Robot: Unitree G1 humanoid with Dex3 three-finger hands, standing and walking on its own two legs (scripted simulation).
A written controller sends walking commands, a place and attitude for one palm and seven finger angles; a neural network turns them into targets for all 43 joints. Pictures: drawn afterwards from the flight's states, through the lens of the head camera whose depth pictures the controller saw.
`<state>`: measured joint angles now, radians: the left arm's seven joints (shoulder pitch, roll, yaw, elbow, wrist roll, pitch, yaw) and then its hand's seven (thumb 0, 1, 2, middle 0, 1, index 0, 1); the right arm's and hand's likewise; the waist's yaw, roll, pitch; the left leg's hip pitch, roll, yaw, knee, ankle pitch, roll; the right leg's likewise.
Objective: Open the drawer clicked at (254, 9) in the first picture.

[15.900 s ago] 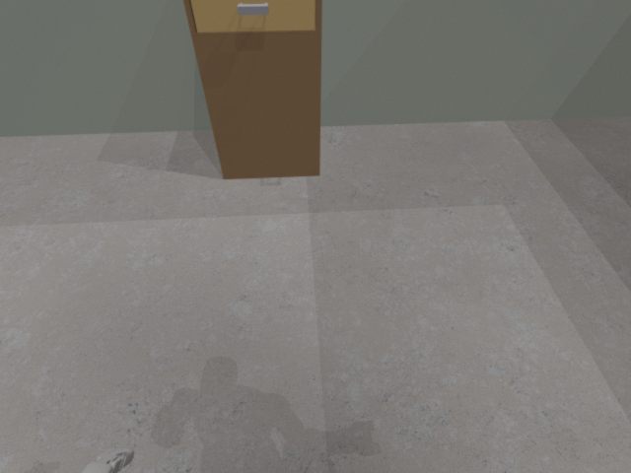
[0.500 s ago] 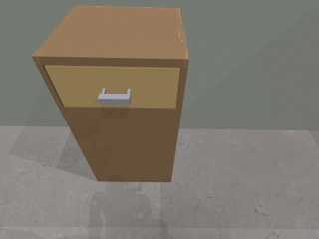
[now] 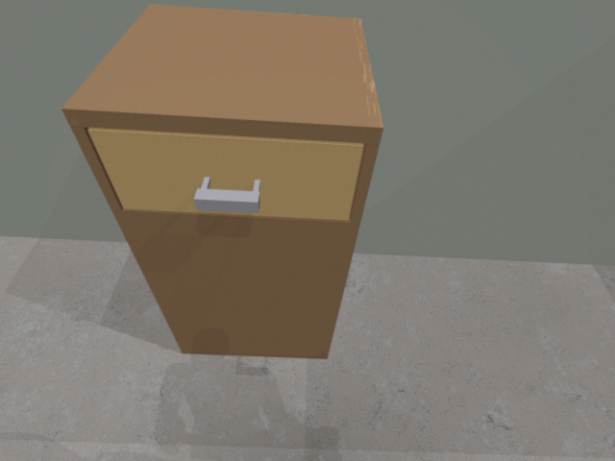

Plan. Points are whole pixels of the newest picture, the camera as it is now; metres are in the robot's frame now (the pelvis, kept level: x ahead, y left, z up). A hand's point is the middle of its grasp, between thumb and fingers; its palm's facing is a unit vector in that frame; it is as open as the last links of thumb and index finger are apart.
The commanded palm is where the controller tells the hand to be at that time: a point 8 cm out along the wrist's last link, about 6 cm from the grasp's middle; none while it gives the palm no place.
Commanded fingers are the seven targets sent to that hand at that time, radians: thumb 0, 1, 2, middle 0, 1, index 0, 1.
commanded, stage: raise the hand with hooked fingers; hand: left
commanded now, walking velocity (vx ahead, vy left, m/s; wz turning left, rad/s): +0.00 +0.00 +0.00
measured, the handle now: (230, 192) +0.52 +0.18 +0.03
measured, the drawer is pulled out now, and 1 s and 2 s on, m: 0.00 0.00 0.00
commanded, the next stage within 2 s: move the hooked fingers above the handle in 1.84 s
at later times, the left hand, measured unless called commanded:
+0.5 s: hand (150, 414) +0.18 +0.21 -0.03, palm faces +0.08 -0.10 -0.99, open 9.3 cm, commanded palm +0.17 +0.21 +0.03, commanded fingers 0.00 0.22 0.61 -0.25 -0.74 -0.25 -0.74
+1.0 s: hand (147, 287) +0.29 +0.23 +0.07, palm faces +0.16 -0.08 -0.98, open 12.3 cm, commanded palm +0.27 +0.22 +0.12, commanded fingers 0.00 -0.36 0.36 -0.29 -1.11 -0.29 -1.11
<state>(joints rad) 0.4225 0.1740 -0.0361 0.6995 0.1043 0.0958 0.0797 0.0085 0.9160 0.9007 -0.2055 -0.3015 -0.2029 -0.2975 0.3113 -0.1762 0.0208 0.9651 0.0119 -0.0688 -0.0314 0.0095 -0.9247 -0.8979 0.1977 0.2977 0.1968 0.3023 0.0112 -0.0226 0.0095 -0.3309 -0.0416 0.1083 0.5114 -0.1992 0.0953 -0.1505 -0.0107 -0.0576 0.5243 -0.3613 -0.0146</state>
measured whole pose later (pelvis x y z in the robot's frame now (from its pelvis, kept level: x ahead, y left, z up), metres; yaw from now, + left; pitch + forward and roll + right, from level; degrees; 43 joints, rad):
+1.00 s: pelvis +0.06 -0.02 -0.01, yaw +1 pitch +5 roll +1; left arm 0.26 0.42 -0.04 -0.19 0.93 0.12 0.27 0.00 -0.14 0.46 -0.30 -0.97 -0.30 -0.97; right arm 0.09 -0.28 -0.02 0.61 -0.02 0.17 0.00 0.01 -0.90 -0.90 0.20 0.30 0.20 0.30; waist 0.10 0.08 -0.07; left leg -0.38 -0.10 0.00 0.61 -0.32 0.08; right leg -0.34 0.09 0.04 0.63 -0.38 -0.07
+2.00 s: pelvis +0.02 +0.00 +0.01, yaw +3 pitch +0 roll -1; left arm -0.14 0.52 -0.08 -0.01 0.86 0.11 -0.05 -0.01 -0.49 0.30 -0.32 -1.20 -0.32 -1.20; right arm 0.11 -0.25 0.02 0.63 0.03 0.18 -0.01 0.01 -0.90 -0.90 0.20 0.30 0.20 0.30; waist 0.09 0.10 0.00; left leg -0.25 -0.13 -0.03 0.43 -0.16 0.11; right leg -0.21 0.05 0.02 0.45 -0.24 -0.03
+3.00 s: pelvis +0.06 -0.03 +0.00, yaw +3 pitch +6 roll +0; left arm -0.35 0.42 -0.22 0.22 0.93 0.04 0.06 -0.01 -0.49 0.30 -0.33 -1.20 -0.32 -1.20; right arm 0.13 -0.26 -0.01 0.63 0.03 0.21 -0.04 0.00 -0.91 -0.90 0.20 0.30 0.20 0.30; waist 0.04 0.05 -0.05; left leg -0.36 -0.10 -0.03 0.54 -0.28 0.07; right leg -0.31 0.08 0.02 0.55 -0.34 -0.08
